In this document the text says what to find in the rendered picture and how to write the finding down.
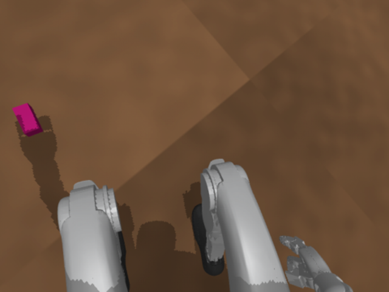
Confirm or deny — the right robot foot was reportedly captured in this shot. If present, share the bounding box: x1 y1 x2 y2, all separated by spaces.
191 204 224 276

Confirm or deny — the small box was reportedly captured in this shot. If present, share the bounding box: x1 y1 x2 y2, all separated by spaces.
12 103 43 137

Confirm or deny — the right robot arm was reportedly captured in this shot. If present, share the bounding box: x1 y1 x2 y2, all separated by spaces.
313 273 353 292

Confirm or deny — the left robot foot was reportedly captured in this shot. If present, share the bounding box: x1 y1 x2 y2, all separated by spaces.
118 231 130 292

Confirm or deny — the right robot hand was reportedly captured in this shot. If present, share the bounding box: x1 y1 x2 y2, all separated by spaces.
279 235 331 289

